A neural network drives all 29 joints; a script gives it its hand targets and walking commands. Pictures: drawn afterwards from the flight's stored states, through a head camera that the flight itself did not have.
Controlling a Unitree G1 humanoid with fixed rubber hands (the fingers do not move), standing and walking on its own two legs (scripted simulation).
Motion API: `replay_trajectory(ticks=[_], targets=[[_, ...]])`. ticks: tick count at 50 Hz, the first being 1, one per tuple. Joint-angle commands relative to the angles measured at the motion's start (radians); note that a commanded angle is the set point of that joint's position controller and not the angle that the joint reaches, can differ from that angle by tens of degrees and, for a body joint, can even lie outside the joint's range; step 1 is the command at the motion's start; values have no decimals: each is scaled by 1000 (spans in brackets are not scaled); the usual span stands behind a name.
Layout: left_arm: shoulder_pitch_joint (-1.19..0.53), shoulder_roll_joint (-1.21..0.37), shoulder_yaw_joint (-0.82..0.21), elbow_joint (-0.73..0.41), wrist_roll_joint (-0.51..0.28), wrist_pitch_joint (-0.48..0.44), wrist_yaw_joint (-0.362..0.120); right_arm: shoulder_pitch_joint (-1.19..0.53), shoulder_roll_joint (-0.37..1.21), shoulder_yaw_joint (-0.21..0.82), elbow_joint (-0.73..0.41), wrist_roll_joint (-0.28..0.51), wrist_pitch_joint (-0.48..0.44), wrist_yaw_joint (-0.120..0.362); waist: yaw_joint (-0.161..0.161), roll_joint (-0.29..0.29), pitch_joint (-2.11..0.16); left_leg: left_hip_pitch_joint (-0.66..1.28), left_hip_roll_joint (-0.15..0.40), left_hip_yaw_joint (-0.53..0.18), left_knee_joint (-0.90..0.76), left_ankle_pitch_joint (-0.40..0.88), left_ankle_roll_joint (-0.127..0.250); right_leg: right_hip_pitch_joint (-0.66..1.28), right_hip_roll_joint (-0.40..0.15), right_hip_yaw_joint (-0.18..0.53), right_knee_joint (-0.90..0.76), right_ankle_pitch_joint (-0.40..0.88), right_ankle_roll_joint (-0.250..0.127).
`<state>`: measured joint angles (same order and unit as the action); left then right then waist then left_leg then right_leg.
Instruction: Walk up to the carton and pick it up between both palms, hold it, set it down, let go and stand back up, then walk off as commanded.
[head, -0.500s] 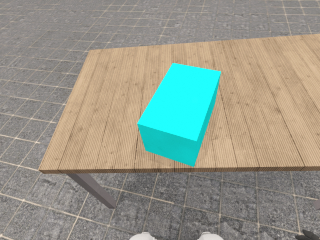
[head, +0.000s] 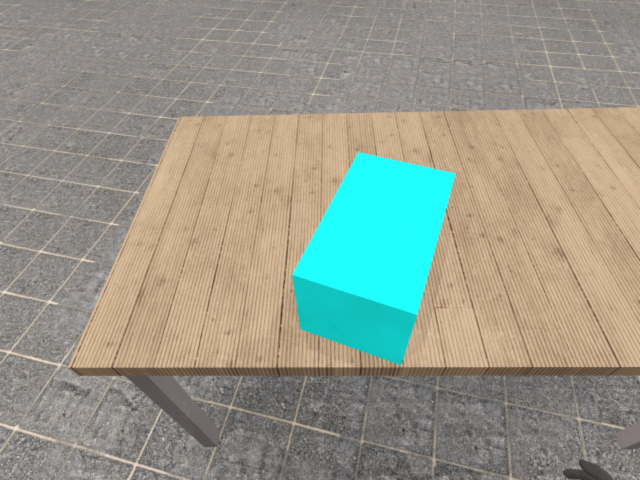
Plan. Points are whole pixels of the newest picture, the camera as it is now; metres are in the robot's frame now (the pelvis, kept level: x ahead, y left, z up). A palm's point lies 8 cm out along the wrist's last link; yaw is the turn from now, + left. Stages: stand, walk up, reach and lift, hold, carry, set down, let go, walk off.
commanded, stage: walk up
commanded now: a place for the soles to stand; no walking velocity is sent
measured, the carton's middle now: (378, 251) +0.46 -0.06 -0.02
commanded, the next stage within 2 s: none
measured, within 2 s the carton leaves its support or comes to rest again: neither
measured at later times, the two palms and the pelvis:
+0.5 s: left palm out of the picture +0.09 +0.31 -0.08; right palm out of the picture +0.10 -0.33 -0.09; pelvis -0.01 -0.01 +0.00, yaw +0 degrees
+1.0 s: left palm out of the picture +0.07 +0.32 -0.08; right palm out of the picture +0.07 -0.32 -0.09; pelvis -0.02 -0.01 +0.00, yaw +0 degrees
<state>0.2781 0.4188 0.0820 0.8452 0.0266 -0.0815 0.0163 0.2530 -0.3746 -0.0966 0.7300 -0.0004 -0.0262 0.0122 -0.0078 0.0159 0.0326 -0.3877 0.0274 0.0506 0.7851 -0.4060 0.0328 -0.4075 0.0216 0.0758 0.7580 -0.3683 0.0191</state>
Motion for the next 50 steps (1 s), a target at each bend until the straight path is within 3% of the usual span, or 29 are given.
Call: replay_trajectory(ticks=[1, 2, 4, 6, 8, 11, 13, 14, 16, 17, 19, 20, 21, 22, 25, 26, 27, 29, 31, 32, 33, 35, 36, 39, 41, 43, 45, 48, 50], targets=[[-61, 164, 4, -84, -28, -11, 23, 32, -260, -44, -10, -25, -49, -21, -33, 54, -128, 283, 273, -302, -179, 593, 191, -113, -24, -44, 86, 76, -64], [-29, 165, 4, -79, -28, -13, 22, 13, -254, -43, -19, -28, -46, -20, -17, 74, -131, 268, 251, -266, -153, 628, 175, -68, -33, -35, 15, 66, -72], [9, 186, 12, -62, -19, -24, 19, -38, -234, -36, -31, -21, -36, -21, 9, 32, -141, 153, 165, -171, -86, 566, 103, 79, -65, 54, -70, 270, -111], [54, 239, 26, -50, -13, -35, 24, -59, -198, -29, -45, -17, -30, -23, 23, -27, -167, 17, 56, -79, 50, 354, 21, 183, -196, 293, -103, 511, -217], [11, 251, 25, -50, -11, -29, 29, -58, -177, -26, -37, -22, -27, -20, 11, -65, -149, -13, 27, -93, 39, 76, 16, 181, -249, 366, -127, 549, -273], [-95, 213, 10, -64, -8, -17, 28, -8, -205, -34, -4, -34, -38, -14, -43, -42, -121, 175, 77, -179, -156, 218, 61, -15, -153, 236, -66, 404, -168], [-118, 164, 3, -74, -20, -8, 23, 23, -264, -49, -3, -34, -50, -15, -58, 68, -116, 261, 242, -338, -252, 383, 150, -136, -16, 2, 113, 151, -72], [-101, 170, 5, -74, -21, -2, 25, 12, -263, -47, -8, -33, -51, -17, -44, 76, -101, 250, 300, -340, -249, 463, 204, -123, -21, -51, 109, -1, -59], [-33, 168, 7, -65, -17, -10, 20, -45, -252, -39, -21, -33, -44, -14, 5, 79, -80, 162, 261, -285, -206, 445, 181, -14, -42, -30, -47, -21, -72], [-12, 174, 7, -52, -10, -22, 17, -74, -239, -36, -29, -32, -39, -13, 17, 48, -102, 104, 196, -200, -155, 389, 126, 73, -52, 23, -101, 114, -93], [34, 246, 28, -35, 2, -36, 18, -104, -204, -28, -50, -20, -28, -15, 30, -69, -125, -33, 47, -76, 16, 173, 21, 184, -196, 333, -193, 328, -199], [21, 265, 32, -31, 0, -36, 19, -98, -188, -27, -44, -19, -22, -18, 22, -113, -106, -70, 15, -67, 62, -24, 2, 192, -264, 429, -222, 411, -259], [-12, 274, 29, -37, -1, -31, 21, -75, -184, -22, -36, -24, -22, -16, 8, -132, -98, -53, 8, -88, 35, -125, 8, 166, -280, 441, -216, 435, -286], [-43, 273, 30, -36, -1, -27, 23, -66, -186, -22, -28, -28, -24, -13, 4, -102, -91, -22, 4, -100, -10, -95, 14, 128, -267, 436, -209, 425, -286], [-156, 192, 8, -73, -4, -12, 18, 11, -236, -39, 3, -36, -43, -7, -59, -18, -85, 223, 115, -224, -232, 127, 86, -111, -97, 161, -59, 227, -117], [-147, 171, 6, -69, -10, -7, 15, 17, -266, -46, 2, -39, -49, -7, -57, 46, -77, 223, 205, -344, -294, 146, 146, -138, -18, 46, 71, 141, -73], [-119, 179, 11, -68, -15, -1, 19, 5, -279, -45, -4, -37, -48, -8, -41, 83, -56, 178, 290, -378, -321, 180, 200, -122, -6, -34, 95, -33, -57], [-40, 179, 13, -54, -12, -5, 14, -68, -271, -41, -21, -35, -44, -7, 9, 91, -16, 68, 292, -350, -307, 154, 208, -25, -27, -47, 9, -139, -66], [9, 196, 21, -37, 1, -24, 6, -94, -233, -30, -36, -34, -32, -4, 31, 34, -46, -39, 158, -205, -200, 76, 101, 124, -53, 86, -153, -11, -110], [17, 239, 30, -29, 6, -33, 8, -117, -212, -29, -45, -26, -26, -4, 35, -62, -42, -87, 53, -121, -64, 67, 39, 141, -135, 277, -227, 63, -165], [20, 277, 44, -24, 5, -34, 10, -100, -187, -27, -44, -30, -20, -7, 22, -138, -46, -124, 0, -67, 49, -69, 6, 164, -236, 454, -294, 73, -227], [-13, 292, 44, -30, 6, -27, 16, -79, -197, -27, -25, -32, -14, -7, 18, -124, -31, -97, -4, -115, 53, -214, 8, 104, -292, 526, -316, 121, -286], [-51, 282, 37, -42, 8, -22, 18, -49, -194, -28, -16, -32, -19, -5, -5, -115, -20, -31, 6, -118, -24, -170, 14, 48, -263, 464, -293, 137, -266], [-164, 185, 14, -79, 0, -12, 8, 13, -228, -42, 11, -40, -36, -1, -60, -40, -27, 186, 92, -215, -244, 36, 71, -128, -101, 194, -133, 96, -114], [-121, 178, 14, -77, -11, -8, 10, 3, -280, -47, -2, -32, -42, -5, -40, 60, -46, 169, 238, -370, -322, 95, 168, -113, -4, 6, 59, 65, -63], [-33, 190, 16, -49, -14, -4, 8, -57, -277, -45, -21, -33, -37, -3, 7, 76, -45, 69, 275, -365, -326, 10, 196, -11, -5, -37, 34, -116, -69], [8, 194, 21, -37, -5, -14, 3, -86, -249, -35, -29, -33, -27, 0, 25, 67, -20, -46, 190, -280, -277, -84, 125, 89, -27, 43, -108, -90, -101], [4, 265, 40, -33, 6, -27, 8, -91, -195, -30, -31, -33, -16, -1, 14, -115, -6, -119, -5, -76, -2, -115, 6, 104, -216, 452, -335, -132, -218], [-38, 282, 37, -41, 4, -21, 12, -52, -196, -32, -16, -35, -17, 0, -1, -107, -17, -45, 2, -119, -45, -119, 15, 45, -242, 482, -319, -71, -250]])
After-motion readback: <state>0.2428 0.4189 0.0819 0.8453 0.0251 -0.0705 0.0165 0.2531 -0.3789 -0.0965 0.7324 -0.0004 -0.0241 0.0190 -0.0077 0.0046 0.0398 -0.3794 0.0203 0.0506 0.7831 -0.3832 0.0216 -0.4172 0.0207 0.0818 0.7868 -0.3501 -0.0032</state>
